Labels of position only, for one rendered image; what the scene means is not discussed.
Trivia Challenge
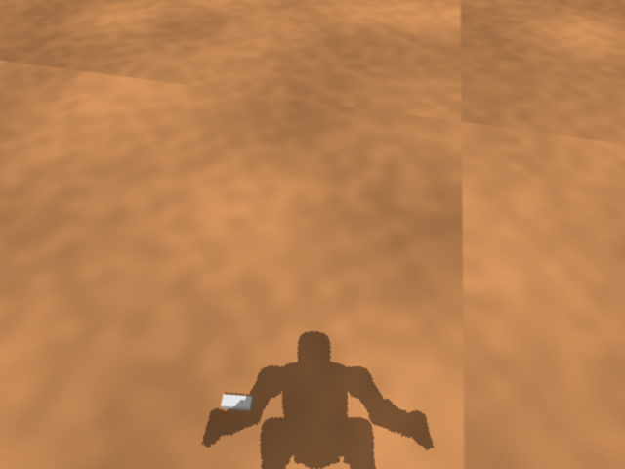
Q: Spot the small box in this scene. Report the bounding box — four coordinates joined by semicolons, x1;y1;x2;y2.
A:
221;394;253;410

